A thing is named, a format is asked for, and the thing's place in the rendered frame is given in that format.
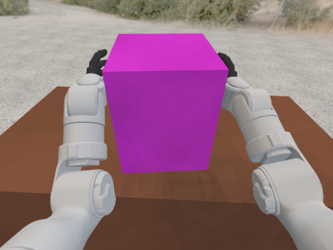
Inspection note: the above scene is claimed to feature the left robot forearm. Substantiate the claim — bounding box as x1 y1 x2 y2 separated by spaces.
50 73 107 209

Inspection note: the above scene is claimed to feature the pedestal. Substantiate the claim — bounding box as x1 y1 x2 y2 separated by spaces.
0 86 333 250

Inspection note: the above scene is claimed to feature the right robot hand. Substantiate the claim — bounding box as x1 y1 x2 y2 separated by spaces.
218 53 237 78

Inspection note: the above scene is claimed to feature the right robot upper arm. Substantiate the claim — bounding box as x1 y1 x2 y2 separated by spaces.
252 158 333 250

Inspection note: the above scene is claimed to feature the right robot forearm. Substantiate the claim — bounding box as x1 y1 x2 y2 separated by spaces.
221 77 324 198

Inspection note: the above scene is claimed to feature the left robot hand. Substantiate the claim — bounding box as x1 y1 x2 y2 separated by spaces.
86 49 107 77

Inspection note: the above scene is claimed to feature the left robot upper arm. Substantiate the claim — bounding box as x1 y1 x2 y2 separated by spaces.
0 169 116 250

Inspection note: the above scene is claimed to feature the carton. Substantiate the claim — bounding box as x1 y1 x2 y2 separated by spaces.
102 33 229 173

